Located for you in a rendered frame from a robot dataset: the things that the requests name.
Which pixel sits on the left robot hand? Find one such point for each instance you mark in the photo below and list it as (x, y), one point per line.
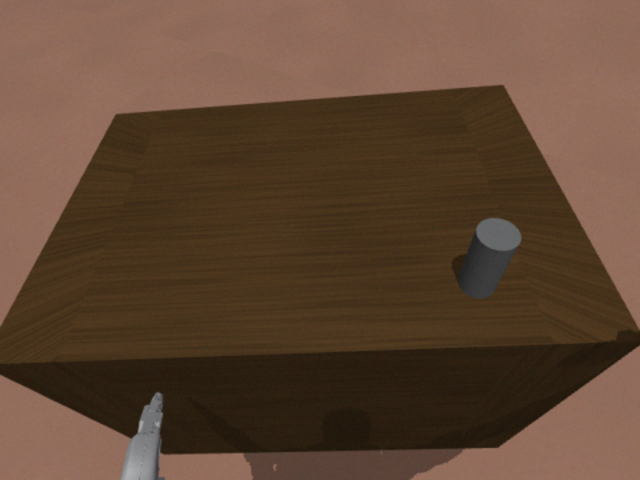
(143, 452)

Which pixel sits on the can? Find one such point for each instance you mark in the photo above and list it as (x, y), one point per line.
(493, 245)

